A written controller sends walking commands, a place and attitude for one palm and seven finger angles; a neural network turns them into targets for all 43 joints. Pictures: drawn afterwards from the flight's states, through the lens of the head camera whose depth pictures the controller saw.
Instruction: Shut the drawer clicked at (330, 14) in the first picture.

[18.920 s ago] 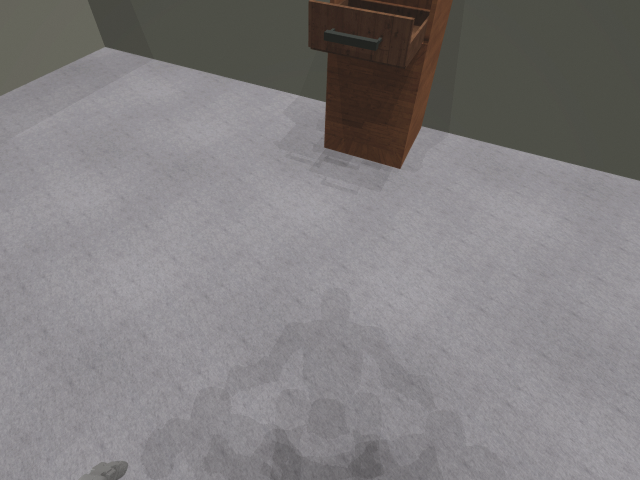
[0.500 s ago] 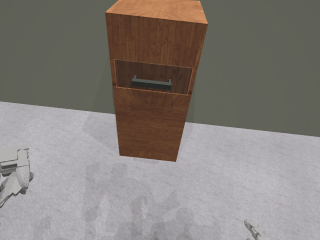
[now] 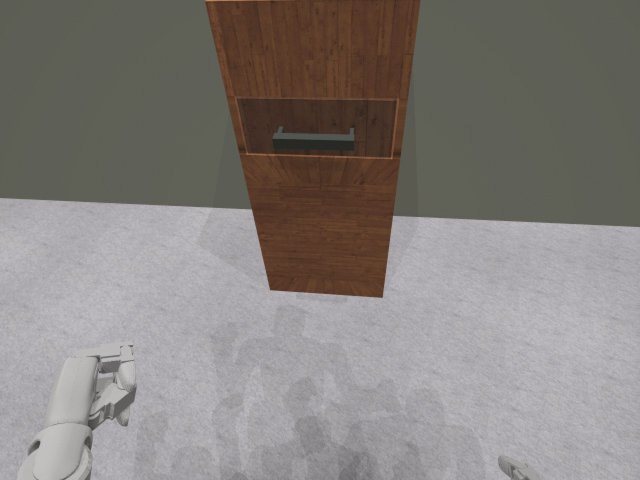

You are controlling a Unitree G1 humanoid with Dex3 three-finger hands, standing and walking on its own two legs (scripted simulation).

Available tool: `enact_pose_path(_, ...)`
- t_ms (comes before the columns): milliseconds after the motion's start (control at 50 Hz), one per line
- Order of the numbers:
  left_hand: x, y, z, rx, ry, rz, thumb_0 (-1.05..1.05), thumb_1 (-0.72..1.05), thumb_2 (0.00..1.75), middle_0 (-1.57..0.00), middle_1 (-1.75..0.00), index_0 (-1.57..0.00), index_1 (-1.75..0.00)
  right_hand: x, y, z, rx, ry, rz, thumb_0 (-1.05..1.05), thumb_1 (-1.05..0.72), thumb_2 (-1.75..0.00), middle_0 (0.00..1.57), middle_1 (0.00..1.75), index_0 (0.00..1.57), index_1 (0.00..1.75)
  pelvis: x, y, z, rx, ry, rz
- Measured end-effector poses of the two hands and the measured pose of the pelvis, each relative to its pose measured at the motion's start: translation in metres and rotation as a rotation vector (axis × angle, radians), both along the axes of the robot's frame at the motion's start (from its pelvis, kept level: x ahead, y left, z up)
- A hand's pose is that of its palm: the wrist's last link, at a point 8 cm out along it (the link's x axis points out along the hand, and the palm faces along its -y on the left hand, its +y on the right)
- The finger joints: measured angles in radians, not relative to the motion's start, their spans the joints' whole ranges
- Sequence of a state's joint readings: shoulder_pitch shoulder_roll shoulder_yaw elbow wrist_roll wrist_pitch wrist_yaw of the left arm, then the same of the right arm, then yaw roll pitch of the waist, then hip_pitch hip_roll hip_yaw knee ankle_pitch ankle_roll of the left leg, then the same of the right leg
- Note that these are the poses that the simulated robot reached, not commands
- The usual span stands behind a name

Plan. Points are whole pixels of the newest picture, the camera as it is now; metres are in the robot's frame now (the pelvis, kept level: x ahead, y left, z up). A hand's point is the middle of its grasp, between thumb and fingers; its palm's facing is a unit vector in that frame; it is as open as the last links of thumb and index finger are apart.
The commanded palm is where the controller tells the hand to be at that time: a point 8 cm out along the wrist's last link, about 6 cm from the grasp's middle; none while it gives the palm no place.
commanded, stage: let the arm hang, fingers relaxed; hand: left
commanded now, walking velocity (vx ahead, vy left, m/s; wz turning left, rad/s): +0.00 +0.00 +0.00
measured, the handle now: (314, 136) +0.89 +0.04 -0.03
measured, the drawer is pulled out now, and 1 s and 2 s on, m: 0.00 0.00 0.00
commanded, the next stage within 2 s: look to check the result in 0.98 s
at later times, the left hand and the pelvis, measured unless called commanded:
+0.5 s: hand out of the picture -0.06 +0.15 -0.14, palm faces +0.06 -0.98 -0.20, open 5.8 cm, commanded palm none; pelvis -0.02 -0.02 +0.03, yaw +1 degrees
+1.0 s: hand out of the picture -0.02 +0.15 -0.15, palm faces +0.05 -0.98 -0.18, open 7.4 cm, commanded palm none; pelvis -0.01 -0.01 +0.03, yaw +0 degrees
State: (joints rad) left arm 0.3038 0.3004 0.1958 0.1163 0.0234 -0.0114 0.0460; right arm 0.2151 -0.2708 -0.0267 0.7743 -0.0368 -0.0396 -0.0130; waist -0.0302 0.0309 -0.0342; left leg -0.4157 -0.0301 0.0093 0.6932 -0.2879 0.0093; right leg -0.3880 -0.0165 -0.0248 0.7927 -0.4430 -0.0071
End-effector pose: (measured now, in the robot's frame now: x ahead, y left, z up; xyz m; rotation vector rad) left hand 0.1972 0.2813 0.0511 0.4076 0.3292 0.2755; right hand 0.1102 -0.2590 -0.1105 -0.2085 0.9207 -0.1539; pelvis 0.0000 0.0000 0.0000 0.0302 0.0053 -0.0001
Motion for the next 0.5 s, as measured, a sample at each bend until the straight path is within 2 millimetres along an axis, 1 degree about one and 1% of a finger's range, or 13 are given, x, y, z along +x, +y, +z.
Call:
enact_pose_path(20,-0.007,-0.007,-0.034,-0.051,0.131,0.026,0.01,0.90,0.90,-1.34,-1.54,-1.34,-1.54,-0.002,-0.001,-0.004,0.006,0.017,0.006,0.01,-0.91,-0.90,0.20,0.30,0.20,0.30,-0.002,-0.003,-0.001,0.009,-0.006,0.006)
enact_pose_path(40,-0.020,-0.018,-0.064,-0.100,0.258,0.042,0.01,0.90,0.90,-1.32,-1.52,-1.31,-1.52,-0.005,-0.002,-0.007,0.014,0.035,0.006,0.01,-0.91,-0.90,0.20,0.30,0.20,0.30,-0.004,-0.007,-0.001,0.007,-0.015,0.009)
enact_pose_path(60,-0.036,-0.032,-0.090,-0.144,0.377,0.045,0.01,0.90,0.90,-1.29,-1.49,-1.29,-1.50,-0.009,-0.003,-0.009,0.024,0.056,-0.004,0.01,-0.91,-0.90,0.20,0.30,0.20,0.30,-0.004,-0.010,0.001,0.002,-0.023,0.010)
enact_pose_path(100,-0.076,-0.062,-0.131,-0.230,0.582,0.037,0.01,0.91,0.90,-1.23,-1.43,-1.22,-1.44,-0.020,-0.004,-0.009,0.037,0.113,-0.026,0.01,-0.91,-0.90,0.20,0.30,0.20,0.30,-0.005,-0.016,0.005,-0.002,-0.031,0.011)
enact_pose_path(120,-0.097,-0.074,-0.145,-0.267,0.662,0.043,0.01,0.91,0.90,-1.20,-1.41,-1.19,-1.40,-0.027,-0.004,-0.008,0.039,0.147,-0.034,0.01,-0.91,-0.90,0.20,0.30,0.20,0.30,-0.005,-0.019,0.008,-0.005,-0.032,0.012)
enact_pose_path(160,-0.124,-0.070,-0.154,-0.272,0.710,0.128,0.02,0.90,0.90,-1.14,-1.41,-1.13,-1.33,-0.042,-0.003,-0.007,0.037,0.217,-0.039,0.01,-0.91,-0.90,0.20,0.30,0.20,0.30,-0.007,-0.024,0.012,-0.019,-0.031,0.020)
enact_pose_path(200,-0.149,-0.064,-0.161,-0.288,0.784,0.163,0.02,0.90,0.90,-1.07,-1.36,-1.06,-1.25,-0.059,-0.002,-0.008,0.036,0.285,-0.045,0.01,-0.91,-0.90,0.20,0.30,0.20,0.30,-0.008,-0.027,0.014,-0.033,-0.028,0.029)
enact_pose_path(240,-0.174,-0.061,-0.166,-0.302,0.859,0.195,0.02,0.90,0.90,-1.00,-1.27,-0.98,-1.17,-0.077,0.001,-0.010,0.035,0.351,-0.050,0.01,-0.91,-0.90,0.20,0.30,0.20,0.30,-0.009,-0.028,0.016,-0.045,-0.026,0.042)
enact_pose_path(320,-0.216,-0.064,-0.166,-0.329,0.986,0.242,0.02,0.90,0.90,-0.84,-1.07,-0.83,-1.01,-0.112,0.010,-0.008,0.048,0.465,-0.055,0.01,-0.91,-0.90,0.20,0.29,0.20,0.30,-0.012,-0.028,0.024,-0.041,-0.026,0.035)
enact_pose_path(400,-0.243,-0.071,-0.163,-0.351,1.068,0.257,0.01,0.90,0.90,-0.68,-0.87,-0.68,-0.84,-0.138,0.020,-0.009,0.074,0.528,-0.071,0.01,-0.91,-0.90,0.20,0.29,0.20,0.30,-0.015,-0.024,0.028,-0.038,-0.028,0.027)
enact_pose_path(440,-0.252,-0.076,-0.163,-0.360,1.092,0.256,0.01,0.90,0.90,-0.61,-0.78,-0.60,-0.75,-0.148,0.025,-0.010,0.087,0.547,-0.081,0.01,-0.91,-0.90,0.20,0.29,0.20,0.30,-0.016,-0.023,0.029,-0.036,-0.030,0.024)
enact_pose_path(500,-0.257,-0.082,-0.163,-0.374,1.110,0.250,0.01,0.90,0.90,-0.49,-0.64,-0.48,-0.62,-0.160,0.032,-0.011,0.102,0.566,-0.094,0.01,-0.91,-0.90,0.20,0.30,0.20,0.30,-0.018,-0.020,0.030,-0.035,-0.031,0.020)
